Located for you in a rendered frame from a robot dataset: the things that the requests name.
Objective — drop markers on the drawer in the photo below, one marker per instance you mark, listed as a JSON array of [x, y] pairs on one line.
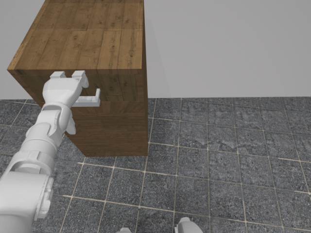
[[114, 87]]

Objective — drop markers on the left robot shin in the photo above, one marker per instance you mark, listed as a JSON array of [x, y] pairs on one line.
[[125, 229]]

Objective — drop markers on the left robot upper arm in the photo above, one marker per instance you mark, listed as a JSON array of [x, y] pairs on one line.
[[24, 197]]

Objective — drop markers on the cabinet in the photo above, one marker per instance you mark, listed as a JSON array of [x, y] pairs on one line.
[[99, 37]]

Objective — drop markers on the left robot hand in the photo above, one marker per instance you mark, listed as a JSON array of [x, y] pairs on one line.
[[65, 90]]

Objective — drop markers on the left robot forearm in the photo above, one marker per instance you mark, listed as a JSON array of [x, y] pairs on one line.
[[39, 148]]

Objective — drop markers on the handle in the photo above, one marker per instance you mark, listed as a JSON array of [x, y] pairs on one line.
[[88, 101]]

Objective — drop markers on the robot shin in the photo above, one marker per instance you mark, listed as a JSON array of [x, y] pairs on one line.
[[184, 219], [125, 229]]

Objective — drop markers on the right robot shin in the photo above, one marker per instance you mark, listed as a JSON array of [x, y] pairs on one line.
[[184, 219]]

